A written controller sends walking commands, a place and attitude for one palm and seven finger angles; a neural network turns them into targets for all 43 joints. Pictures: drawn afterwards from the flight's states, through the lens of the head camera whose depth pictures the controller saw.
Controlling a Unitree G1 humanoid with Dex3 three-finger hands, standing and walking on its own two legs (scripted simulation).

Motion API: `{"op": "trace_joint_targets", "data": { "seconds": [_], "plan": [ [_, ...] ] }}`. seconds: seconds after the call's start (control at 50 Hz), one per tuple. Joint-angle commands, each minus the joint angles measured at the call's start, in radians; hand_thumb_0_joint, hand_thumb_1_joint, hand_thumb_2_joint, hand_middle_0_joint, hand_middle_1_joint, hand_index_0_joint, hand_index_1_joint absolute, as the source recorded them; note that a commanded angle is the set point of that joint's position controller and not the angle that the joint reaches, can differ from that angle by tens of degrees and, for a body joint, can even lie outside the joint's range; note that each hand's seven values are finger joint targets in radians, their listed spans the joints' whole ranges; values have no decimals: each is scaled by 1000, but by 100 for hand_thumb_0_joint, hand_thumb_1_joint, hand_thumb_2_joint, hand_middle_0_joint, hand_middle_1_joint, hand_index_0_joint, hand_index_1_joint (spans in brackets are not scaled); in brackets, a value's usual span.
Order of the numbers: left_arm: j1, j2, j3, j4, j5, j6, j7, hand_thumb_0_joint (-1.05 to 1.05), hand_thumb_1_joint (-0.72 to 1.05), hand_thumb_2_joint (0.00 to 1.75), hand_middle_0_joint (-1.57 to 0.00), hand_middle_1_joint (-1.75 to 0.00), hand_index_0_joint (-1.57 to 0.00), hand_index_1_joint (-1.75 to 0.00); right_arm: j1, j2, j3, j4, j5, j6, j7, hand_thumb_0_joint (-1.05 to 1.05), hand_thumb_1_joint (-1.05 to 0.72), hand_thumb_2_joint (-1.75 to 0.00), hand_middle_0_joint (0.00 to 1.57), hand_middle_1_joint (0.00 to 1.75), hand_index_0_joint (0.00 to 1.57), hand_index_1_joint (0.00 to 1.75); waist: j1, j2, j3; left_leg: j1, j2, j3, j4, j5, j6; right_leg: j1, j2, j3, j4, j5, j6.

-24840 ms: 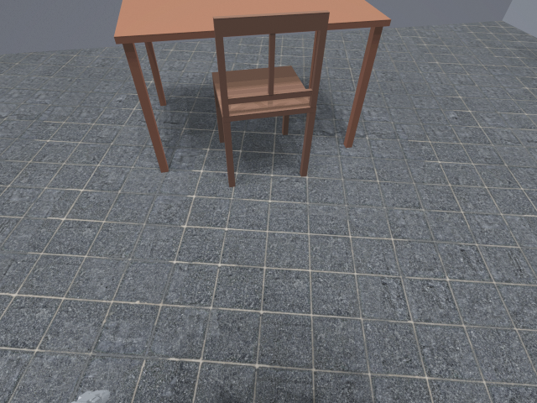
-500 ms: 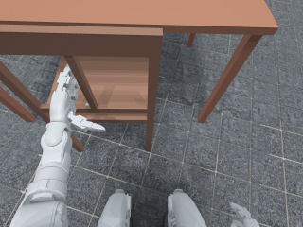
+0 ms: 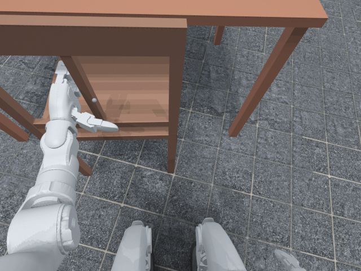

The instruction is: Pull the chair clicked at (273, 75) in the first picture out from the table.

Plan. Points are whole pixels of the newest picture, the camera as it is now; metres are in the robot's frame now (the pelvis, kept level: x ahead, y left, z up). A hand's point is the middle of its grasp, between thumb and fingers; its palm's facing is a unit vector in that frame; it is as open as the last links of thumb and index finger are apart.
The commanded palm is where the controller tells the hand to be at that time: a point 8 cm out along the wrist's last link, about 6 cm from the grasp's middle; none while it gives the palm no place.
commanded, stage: push the fingers through the gap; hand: left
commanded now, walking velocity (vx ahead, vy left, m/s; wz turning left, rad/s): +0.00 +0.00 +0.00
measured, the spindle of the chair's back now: (88, 93) +0.51 +0.20 +0.01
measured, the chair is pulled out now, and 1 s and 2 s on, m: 0.00 0.00 0.04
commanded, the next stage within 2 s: hook a spindle and tug to test in 0.38 s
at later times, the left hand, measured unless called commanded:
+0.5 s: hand (96, 98) +0.48 +0.17 +0.04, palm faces +0.03 -1.00 -0.04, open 16.9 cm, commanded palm +0.45 +0.22 +0.04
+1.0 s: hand (94, 97) +0.48 +0.18 +0.04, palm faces +0.04 -1.00 -0.03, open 12.9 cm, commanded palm +0.45 +0.21 +0.04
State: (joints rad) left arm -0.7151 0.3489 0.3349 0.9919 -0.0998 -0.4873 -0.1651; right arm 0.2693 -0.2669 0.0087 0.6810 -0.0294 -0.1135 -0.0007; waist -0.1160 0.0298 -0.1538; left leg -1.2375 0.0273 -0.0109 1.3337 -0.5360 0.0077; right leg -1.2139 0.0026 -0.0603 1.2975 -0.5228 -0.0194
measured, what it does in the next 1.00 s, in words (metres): stands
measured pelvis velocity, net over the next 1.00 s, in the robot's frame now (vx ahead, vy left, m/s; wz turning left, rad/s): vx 0.01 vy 0.00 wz -0.01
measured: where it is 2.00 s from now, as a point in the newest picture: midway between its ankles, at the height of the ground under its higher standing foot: outside the picture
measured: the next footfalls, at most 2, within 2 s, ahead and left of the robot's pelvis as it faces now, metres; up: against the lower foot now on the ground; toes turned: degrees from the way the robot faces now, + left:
none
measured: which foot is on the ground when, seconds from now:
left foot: down 0.00-1.00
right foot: down 0.00-1.00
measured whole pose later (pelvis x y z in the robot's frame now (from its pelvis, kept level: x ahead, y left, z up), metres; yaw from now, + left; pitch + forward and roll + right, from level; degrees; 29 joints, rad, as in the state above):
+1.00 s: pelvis +0.01 +0.00 +0.00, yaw +0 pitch +26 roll -2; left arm -0.73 0.36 0.33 1.02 -0.09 -0.49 -0.15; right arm 0.28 -0.26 0.01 0.68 -0.03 -0.07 0.02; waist -0.12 0.03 -0.16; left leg -1.23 0.03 -0.01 1.32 -0.54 0.01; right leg -1.20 0.01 -0.06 1.28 -0.52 -0.01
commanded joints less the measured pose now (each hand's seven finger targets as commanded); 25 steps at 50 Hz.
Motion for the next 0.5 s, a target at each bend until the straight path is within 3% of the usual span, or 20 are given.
{"op": "trace_joint_targets", "data": {
  "seconds": [0.0, 0.06, 0.08, 0.1, 0.12, 0.2, 0.22, 0.24, 0.36, 0.4, 0.48],
  "plan": [
    [-403, 203, 18, -209, -1, -85, 5, 0, -50, 30, -6, -8, -6, -8, 126, -168, -66, -68, 0, -17, -5, 0, -90, -90, 20, 30, 20, 30, -12, 76, -532, 373, -35, -37, -154, 282, 1, 239, 30, 44, -168, 261, -8],
    [-351, 179, 9, -137, 2, -61, -3, 0, -50, 30, -6, -8, -6, -8, 131, -171, -68, -67, 5, -6, 1, 0, -90, -90, 20, 30, 20, 30, -15, 48, -486, 353, -33, -36, -161, 272, 0, 228, 30, 38, -175, 254, -9],
    [-372, 184, 14, -145, -2, -54, -3, 0, -50, 30, -6, -8, -6, -8, 135, -171, -67, -67, 4, -2, 0, 0, -90, -90, 20, 30, 20, 30, -21, 28, -488, 333, -34, -34, -158, 261, 5, 244, 29, 42, -179, 254, -5],
    [-352, 229, 50, -131, 2, -50, 0, 0, -50, 30, -6, -8, -6, -8, 137, -175, -67, -71, 5, 4, -2, 0, -90, -90, 20, 30, 20, 30, -6, 22, -480, 316, -34, -33, -163, 247, 4, 256, 29, 44, -182, 242, -7],
    [-367, 193, 20, -128, -1, -45, -1, 0, -50, 30, -6, -8, -6, -8, 134, -170, -62, -75, 6, 6, -2, 0, -90, -90, 20, 30, 20, 30, -18, 12, -465, 304, -37, -31, -166, 235, 8, 258, 29, 45, -188, 237, -5],
    [-426, 260, 68, -209, 3, -83, 16, 0, -50, 30, -6, -8, -6, -8, 139, -170, -64, -78, 1, 2, -3, 0, -90, -90, 20, 30, 20, 30, -4, 49, -526, 338, -36, -33, -164, 253, 7, 270, 32, 50, -178, 245, -8],
    [-442, 230, 40, -245, 3, -97, 18, 0, -50, 30, -6, -8, -6, -8, 133, -163, -64, -79, -1, -1, 0, 0, -90, -90, 20, 30, 20, 30, -6, 82, -552, 367, -38, -31, -161, 271, 6, 267, 33, 51, -177, 258, -8],
    [-435, 241, 51, -250, 4, -106, 22, 0, -50, 30, -6, -8, -6, -8, 139, -166, -67, -79, -2, -3, 1, 0, -90, -90, 20, 30, 20, 30, -5, 87, -569, 386, -35, -36, -160, 291, 4, 259, 36, 48, -170, 268, -10],
    [-412, 187, 1, -128, 21, -74, 12, 0, -50, 30, -6, -8, -6, -8, 140, -173, -66, -59, 3, 10, 4, 0, -90, -90, 20, 30, 20, 30, -35, 66, -451, 351, -30, -43, -173, 224, 2, 198, 32, 35, -187, 206, -9],
    [-389, 204, 22, -112, 15, -59, 9, 0, -50, 30, -6, -8, -6, -8, 139, -174, -65, -67, 3, 15, 2, 0, -90, -90, 20, 30, 20, 30, -23, 41, -455, 328, -34, -39, -174, 216, 4, 227, 32, 39, -193, 205, -9],
    [-423, 217, 33, -168, -2, -74, 8, 0, -50, 30, -8, -13, -8, -13, 135, -171, -62, -72, 1, 14, 0, 0, -90, -90, 20, 30, 20, 30, -21, 66, -505, 359, -34, -37, -163, 265, 4, 240, 32, 44, -183, 250, -8]
  ]
}}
